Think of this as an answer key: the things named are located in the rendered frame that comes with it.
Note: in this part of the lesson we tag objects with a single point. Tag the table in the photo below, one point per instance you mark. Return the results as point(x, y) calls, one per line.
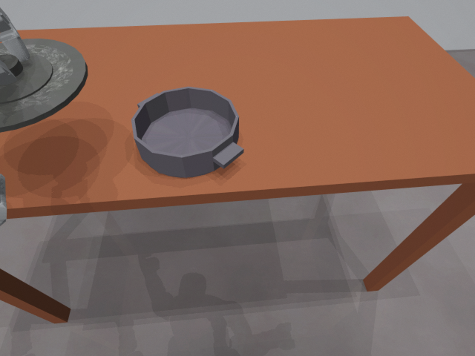
point(325, 106)

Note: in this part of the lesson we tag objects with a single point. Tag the lid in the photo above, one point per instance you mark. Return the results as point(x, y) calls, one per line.
point(51, 78)

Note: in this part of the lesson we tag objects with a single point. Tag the knob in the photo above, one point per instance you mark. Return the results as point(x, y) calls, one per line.
point(12, 63)

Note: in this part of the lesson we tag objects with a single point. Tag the robot left hand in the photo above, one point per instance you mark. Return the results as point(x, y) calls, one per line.
point(13, 42)

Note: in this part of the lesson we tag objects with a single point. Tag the pot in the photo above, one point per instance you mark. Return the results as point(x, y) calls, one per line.
point(187, 132)

